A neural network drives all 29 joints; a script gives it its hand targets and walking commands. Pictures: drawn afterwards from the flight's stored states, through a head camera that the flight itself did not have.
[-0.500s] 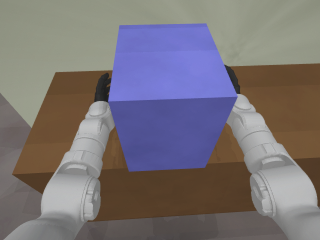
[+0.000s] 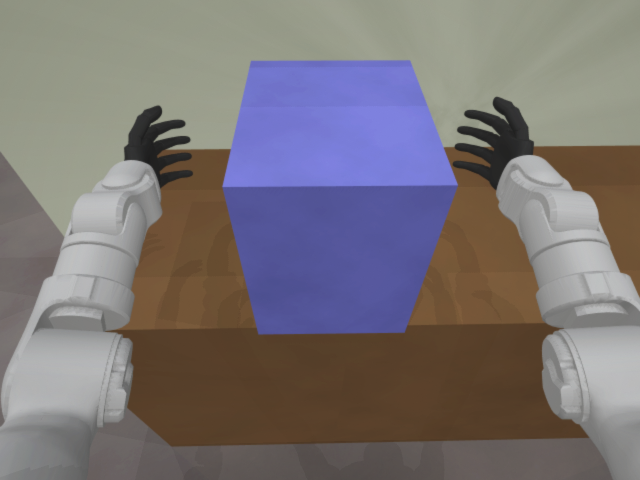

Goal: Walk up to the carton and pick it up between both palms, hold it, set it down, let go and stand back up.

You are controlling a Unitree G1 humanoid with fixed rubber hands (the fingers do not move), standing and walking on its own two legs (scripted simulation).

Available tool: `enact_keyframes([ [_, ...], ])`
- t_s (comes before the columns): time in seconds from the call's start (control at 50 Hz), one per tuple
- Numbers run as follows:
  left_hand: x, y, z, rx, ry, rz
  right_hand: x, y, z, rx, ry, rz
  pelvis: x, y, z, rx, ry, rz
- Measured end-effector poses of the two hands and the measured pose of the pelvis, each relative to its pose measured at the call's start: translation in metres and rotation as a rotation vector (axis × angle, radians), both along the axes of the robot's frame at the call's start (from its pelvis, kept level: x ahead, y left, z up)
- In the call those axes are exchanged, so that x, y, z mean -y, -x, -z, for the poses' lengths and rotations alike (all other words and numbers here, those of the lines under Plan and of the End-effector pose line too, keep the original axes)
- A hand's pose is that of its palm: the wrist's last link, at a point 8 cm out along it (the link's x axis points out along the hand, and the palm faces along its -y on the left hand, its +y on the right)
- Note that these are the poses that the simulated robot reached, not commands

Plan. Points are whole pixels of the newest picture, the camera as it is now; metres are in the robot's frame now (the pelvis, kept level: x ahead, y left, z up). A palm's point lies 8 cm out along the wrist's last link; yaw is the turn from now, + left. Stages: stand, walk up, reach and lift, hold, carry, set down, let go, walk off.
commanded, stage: set down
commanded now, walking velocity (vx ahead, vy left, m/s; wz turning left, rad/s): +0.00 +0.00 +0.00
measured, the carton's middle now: (331, 202) +0.48 +0.01 +0.08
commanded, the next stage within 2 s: none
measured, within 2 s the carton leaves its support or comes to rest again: neither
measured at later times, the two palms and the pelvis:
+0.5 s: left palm (167, 246) +0.38 +0.21 +0.10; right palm (492, 247) +0.37 -0.19 +0.11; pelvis +0.01 +0.01 +0.00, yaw +0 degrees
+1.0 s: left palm (166, 285) +0.33 +0.21 +0.08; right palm (504, 297) +0.31 -0.19 +0.09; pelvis +0.02 +0.01 +0.01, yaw -3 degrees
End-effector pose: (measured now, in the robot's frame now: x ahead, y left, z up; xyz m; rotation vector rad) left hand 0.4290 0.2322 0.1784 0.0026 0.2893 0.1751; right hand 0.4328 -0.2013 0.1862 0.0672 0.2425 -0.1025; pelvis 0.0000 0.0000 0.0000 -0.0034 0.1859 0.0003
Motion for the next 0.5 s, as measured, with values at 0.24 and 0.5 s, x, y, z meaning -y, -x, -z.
enact_keyframes([
  [0.24, 0.010, 0.025, 0.026, -0.027, 0.050, 0.020, -0.019, 0.028, 0.021, -0.016, -0.001, 0.011, 0.000, -0.006, -0.006, 0.132, -0.001, -0.012],
  [0.5, 0.018, 0.052, 0.079, -0.085, 0.045, 0.038, -0.014, 0.066, 0.074, -0.030, -0.021, 0.056, -0.008, -0.006, -0.005, 0.154, -0.003, 0.005],
])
